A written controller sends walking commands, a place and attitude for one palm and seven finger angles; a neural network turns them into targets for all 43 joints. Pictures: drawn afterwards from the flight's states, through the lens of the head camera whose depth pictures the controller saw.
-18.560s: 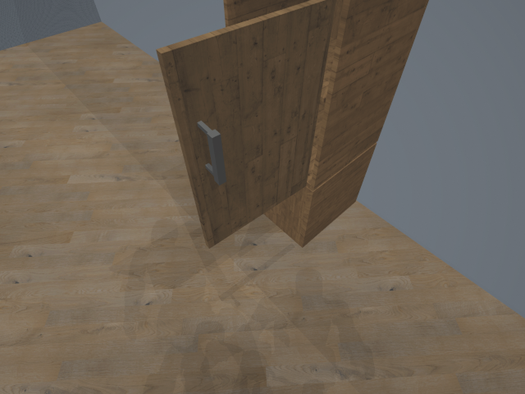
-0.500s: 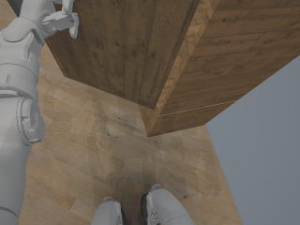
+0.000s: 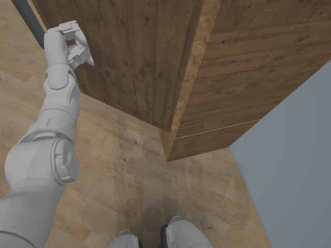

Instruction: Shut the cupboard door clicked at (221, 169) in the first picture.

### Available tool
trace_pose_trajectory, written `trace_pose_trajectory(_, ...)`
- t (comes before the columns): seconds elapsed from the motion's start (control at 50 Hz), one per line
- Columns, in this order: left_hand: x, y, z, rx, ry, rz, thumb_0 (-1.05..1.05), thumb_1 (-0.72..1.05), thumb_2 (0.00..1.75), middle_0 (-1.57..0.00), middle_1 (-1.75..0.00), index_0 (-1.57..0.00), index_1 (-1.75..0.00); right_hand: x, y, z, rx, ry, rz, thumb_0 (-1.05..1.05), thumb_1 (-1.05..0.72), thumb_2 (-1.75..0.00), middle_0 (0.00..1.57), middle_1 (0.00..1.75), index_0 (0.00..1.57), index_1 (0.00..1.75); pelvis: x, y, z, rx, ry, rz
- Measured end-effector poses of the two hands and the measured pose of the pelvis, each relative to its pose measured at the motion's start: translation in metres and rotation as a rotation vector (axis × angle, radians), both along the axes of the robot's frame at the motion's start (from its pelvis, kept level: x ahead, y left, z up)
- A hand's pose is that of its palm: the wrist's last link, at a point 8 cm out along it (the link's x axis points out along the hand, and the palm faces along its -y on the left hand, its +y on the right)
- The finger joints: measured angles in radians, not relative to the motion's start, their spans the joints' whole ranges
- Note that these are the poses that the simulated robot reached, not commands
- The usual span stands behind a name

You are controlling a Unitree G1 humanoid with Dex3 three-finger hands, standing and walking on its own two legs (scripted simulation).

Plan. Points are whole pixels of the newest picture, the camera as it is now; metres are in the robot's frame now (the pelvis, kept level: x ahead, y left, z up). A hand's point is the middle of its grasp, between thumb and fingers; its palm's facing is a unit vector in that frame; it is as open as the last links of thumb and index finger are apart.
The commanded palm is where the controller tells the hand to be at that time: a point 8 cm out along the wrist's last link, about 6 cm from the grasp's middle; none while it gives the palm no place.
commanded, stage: pull the fist back off the door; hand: left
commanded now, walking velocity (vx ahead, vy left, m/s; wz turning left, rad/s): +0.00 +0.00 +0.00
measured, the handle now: (39, 19) +0.66 +0.20 +0.09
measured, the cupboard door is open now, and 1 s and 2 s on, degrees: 50 50 50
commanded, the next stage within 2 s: draw the hand back to the body in 0.46 s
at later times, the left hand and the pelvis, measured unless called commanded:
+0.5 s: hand (82, 85) +0.46 +0.10 +0.09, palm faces +0.05 -1.00 -0.02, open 3.1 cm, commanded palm +0.44 +0.15 +0.09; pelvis -0.03 +0.00 +0.01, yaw +2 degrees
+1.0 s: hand (37, 118) +0.37 +0.16 +0.14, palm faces +0.05 -1.00 -0.02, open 3.1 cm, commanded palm +0.32 +0.21 +0.14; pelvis -0.02 +0.00 +0.03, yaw +0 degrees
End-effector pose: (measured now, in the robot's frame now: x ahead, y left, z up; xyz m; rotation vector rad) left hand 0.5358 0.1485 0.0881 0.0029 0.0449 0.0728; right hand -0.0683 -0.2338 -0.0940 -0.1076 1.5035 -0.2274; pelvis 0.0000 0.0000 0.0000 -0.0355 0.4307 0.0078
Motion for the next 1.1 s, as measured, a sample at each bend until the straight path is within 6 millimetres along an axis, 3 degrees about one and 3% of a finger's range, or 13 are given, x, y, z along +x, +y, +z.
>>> trace_pose_trajectory(0.12, -0.026, 0.011, 0.009, 0.02, -0.009, -0.007, 0.02, 0.9, 0.9, -1.3, -1.5, -1.29, -1.5, 0.012, -0.016, 0.003, -0.013, -0.045, 0.011, 0.0, -0.9, -0.9, 0.21, 0.3, 0.2, 0.3, 0.0, -0.003, 0.007, 0.011, -0.049, -0.006)
trace_pose_trajectory(0.28, -0.074, 0.017, 0.002, 0.003, -0.034, -0.014, 0.02, 0.9, 0.9, -1.3, -1.5, -1.29, -1.5, 0.051, -0.034, 0.002, -0.05, -0.16, 0.081, 0.0, -0.91, -0.9, 0.2, 0.3, 0.2, 0.3, -0.01, -0.004, 0.01, 0.016, -0.102, 0.013)
trace_pose_trajectory(0.48, -0.102, 0.01, 0.007, 0.017, -0.056, -0.028, 0.02, 0.9, 0.9, -1.3, -1.5, -1.3, -1.5, 0.092, -0.029, -0.005, -0.055, -0.32, 0.13, 0.0, -0.91, -0.9, 0.2, 0.3, 0.2, 0.3, -0.027, -0.001, 0.007, 0.023, -0.138, 0.024)
trace_pose_trajectory(0.56, -0.1, 0.007, 0.011, 0.024, -0.055, -0.028, 0.02, 0.89, 0.9, -1.3, -1.5, -1.3, -1.5, 0.09, -0.022, -0.008, -0.042, -0.336, 0.135, 0.0, -0.91, -0.9, 0.2, 0.3, 0.2, 0.3, -0.033, -0.001, 0.005, 0.025, -0.136, 0.028)
trace_pose_trajectory(0.68, -0.099, 0.008, 0.016, 0.006, -0.081, -0.021, 0.02, 0.89, 0.9, -1.3, -1.5, -1.3, -1.5, 0.067, -0.016, -0.012, -0.024, -0.298, 0.105, 0.0, -0.91, -0.9, 0.2, 0.3, 0.2, 0.3, -0.035, 0.001, 0.004, 0.029, -0.131, 0.008)
trace_pose_trajectory(0.78, -0.118, 0.026, 0.018, 0.025, -0.075, -0.012, 0.02, 0.89, 0.9, -1.3, -1.5, -1.29, -1.5, 0.051, -0.013, -0.007, -0.013, -0.272, 0.053, 0.01, -0.91, -0.9, 0.2, 0.3, 0.2, 0.3, -0.03, 0.002, 0.013, 0.032, -0.168, -0.019)
trace_pose_trajectory(0.86, -0.143, 0.044, 0.025, 0.017, -0.084, 0.001, 0.02, 0.9, 0.9, -1.3, -1.5, -1.29, -1.5, 0.055, -0.013, 0.002, -0.019, -0.289, 0.041, 0.01, -0.9, -0.9, 0.2, 0.3, 0.2, 0.3, -0.025, 0.002, 0.022, 0.03, -0.212, -0.023)
trace_pose_trajectory(0.96, -0.176, 0.06, 0.042, 0.024, -0.122, -0.013, 0.02, 0.9, 0.9, -1.3, -1.5, -1.3, -1.5, 0.088, -0.017, 0.015, -0.042, -0.385, 0.073, 0.01, -0.9, -0.9, 0.2, 0.3, 0.2, 0.3, -0.021, 0.003, 0.031, 0.026, -0.263, -0.008)
trace_pose_trajectory(1.1, -0.221, 0.076, 0.06, 0.025, -0.116, -0.032, 0.02, 0.9, 0.9, -1.28, -1.47, -1.27, -1.47, 0.169, -0.012, 0.04, -0.054, -0.624, 0.151, 0.01, -0.91, -0.9, 0.2, 0.3, 0.2, 0.3, -0.019, 0.006, 0.039, 0.029, -0.329, 0.011)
